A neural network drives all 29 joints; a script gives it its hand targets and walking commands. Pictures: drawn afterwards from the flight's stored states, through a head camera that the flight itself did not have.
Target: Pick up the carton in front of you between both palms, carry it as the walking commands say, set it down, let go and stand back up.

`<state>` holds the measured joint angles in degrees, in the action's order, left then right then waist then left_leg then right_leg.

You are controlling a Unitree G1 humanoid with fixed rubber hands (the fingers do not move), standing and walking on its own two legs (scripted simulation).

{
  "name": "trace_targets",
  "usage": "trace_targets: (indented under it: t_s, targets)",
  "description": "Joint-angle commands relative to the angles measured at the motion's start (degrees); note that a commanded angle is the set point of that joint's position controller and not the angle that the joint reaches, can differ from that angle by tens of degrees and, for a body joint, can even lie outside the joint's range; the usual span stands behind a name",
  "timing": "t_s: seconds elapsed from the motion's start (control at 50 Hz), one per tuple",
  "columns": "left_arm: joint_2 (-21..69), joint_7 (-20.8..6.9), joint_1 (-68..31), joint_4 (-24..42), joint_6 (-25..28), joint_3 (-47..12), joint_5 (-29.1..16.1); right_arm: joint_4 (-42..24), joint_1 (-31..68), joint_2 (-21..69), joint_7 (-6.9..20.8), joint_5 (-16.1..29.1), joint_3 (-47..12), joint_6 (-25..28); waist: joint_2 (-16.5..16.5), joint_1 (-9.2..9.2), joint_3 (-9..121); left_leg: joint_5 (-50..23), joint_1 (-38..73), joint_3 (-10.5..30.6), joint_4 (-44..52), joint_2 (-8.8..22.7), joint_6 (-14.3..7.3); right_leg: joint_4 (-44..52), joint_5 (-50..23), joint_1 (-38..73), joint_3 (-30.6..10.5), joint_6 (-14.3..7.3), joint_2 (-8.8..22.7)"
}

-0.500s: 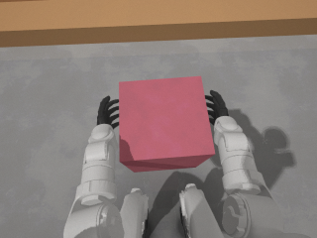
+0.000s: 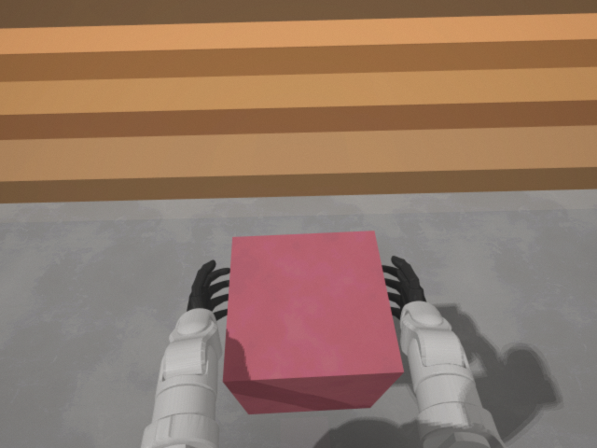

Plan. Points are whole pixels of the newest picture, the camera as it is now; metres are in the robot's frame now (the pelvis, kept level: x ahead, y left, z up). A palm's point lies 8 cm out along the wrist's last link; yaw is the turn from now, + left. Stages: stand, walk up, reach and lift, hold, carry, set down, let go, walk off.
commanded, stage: reach and lift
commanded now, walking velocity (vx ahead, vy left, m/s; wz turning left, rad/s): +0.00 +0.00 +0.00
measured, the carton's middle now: (306, 329) +0.32 +0.00 -0.08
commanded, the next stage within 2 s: hold in 1.20 s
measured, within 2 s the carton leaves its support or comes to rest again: neither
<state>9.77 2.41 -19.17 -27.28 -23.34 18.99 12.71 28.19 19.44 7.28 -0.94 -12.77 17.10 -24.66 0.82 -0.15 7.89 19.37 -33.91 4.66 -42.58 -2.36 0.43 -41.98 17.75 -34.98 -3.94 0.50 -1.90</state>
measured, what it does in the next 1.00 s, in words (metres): stands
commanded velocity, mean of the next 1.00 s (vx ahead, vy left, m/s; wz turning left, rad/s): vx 0.00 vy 0.00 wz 0.00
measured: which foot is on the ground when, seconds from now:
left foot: down 0.00-1.00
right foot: down 0.00-1.00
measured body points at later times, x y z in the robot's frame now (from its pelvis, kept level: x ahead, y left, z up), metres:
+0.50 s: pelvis -0.01 +0.00 +0.03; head -0.03 +0.00 +0.48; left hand +0.31 +0.15 +0.05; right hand +0.30 -0.15 +0.04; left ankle +0.01 +0.12 -0.71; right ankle +0.03 -0.12 -0.71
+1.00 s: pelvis +0.01 +0.00 +0.03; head -0.02 +0.00 +0.48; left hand +0.32 +0.15 +0.06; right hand +0.31 -0.15 +0.06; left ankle +0.01 +0.12 -0.71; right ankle +0.03 -0.12 -0.71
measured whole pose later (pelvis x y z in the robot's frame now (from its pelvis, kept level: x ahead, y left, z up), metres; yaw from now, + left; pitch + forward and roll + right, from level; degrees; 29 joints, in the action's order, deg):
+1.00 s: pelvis +0.01 +0.00 +0.03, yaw +0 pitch -5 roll +0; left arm 9.0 -0.8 -16.2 -18.1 -37.1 14.8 16.5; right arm 17.1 15.3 8.8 0.1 -15.9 13.5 -38.7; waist 0.5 -0.1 -0.8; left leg 12.5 -5.1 5.1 -22.7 -1.3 0.3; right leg -22.1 10.9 -6.1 -4.1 0.2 -1.5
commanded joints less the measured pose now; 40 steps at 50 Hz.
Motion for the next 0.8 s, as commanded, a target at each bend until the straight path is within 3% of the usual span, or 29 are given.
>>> trace_targets:
  t_s: [0.0, 0.12, 0.24, 0.32, 0.48, 0.78]
  targets:
    - [57.5, -14.5, -25.1, -1.9, -2.4, -35.7, -9.0, -2.1, 27.4, 57.6, 13.8, 10.0, -34.6, -0.6, -0.8, -0.2, 20.2, -18.9, 14.4, 0.8, 9.6, -3.5, -0.1, 8.1, -19.0, 21.4, -1.1, -0.8, -3.9]
    - [56.8, -15.1, -21.3, 2.1, -7.1, -36.8, -10.2, -7.2, 24.4, 56.5, 13.9, 11.3, -36.3, -5.6, -0.5, -0.01, 12.3, -20.1, 22.3, 0.9, 16.6, -2.7, 0.0, 15.2, -19.1, 27.8, -0.8, -0.5, -3.3]
    - [54.7, -16.0, -22.8, 0.5, -10.4, -31.5, -7.5, -5.1, 25.3, 54.4, 14.5, 8.5, -30.7, -8.9, 0.0, -0.32, 1.6, -9.6, 22.3, 0.4, 20.8, -2.0, -0.4, 19.2, -8.8, 27.6, 0.0, -1.1, -2.7]
    - [55.6, -16.7, -28.1, -0.5, -10.1, -29.8, -6.8, -4.2, 30.7, 55.2, 15.3, 7.6, -29.0, -8.7, 0.2, -0.3, 1.5, -4.9, 21.7, 0.1, 20.8, -1.8, -0.7, 18.9, -4.5, 27.6, 0.5, -1.3, -2.6]
    - [55.9, -17.0, -31.8, 0.7, -9.8, -30.9, -7.3, -5.4, 34.1, 56.7, 15.6, 8.2, -30.4, -8.6, -0.7, -0.06, 6.2, -6.5, 23.8, -0.1, 20.5, -2.0, -0.9, 18.8, -6.3, 30.4, 0.5, -0.9, -2.8]
    - [53.3, -16.8, -24.8, 5.9, -11.6, -32.5, -8.0, -10.5, 26.7, 55.8, 14.4, 9.4, -32.3, -10.6, -1.0, 0.03, 6.8, -16.0, 27.9, -0.4, 21.9, -2.8, -0.4, 21.1, -16.4, 34.6, -0.2, 0.0, -2.9]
